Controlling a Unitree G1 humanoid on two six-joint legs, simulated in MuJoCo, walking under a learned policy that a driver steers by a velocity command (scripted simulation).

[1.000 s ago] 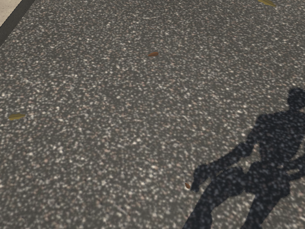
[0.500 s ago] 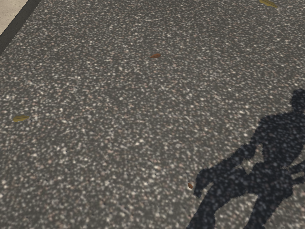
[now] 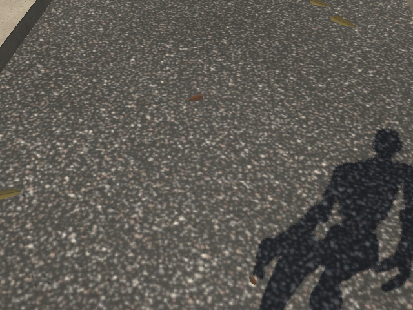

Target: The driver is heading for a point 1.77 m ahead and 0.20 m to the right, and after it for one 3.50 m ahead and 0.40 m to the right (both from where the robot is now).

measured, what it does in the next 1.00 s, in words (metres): goes down: right foot 0.11 m lower, then left foot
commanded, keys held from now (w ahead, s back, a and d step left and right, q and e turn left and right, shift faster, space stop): w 1.00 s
